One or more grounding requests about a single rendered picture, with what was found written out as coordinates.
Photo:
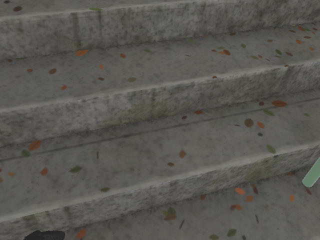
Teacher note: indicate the left robot hand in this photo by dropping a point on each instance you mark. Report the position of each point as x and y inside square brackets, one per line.
[46, 235]

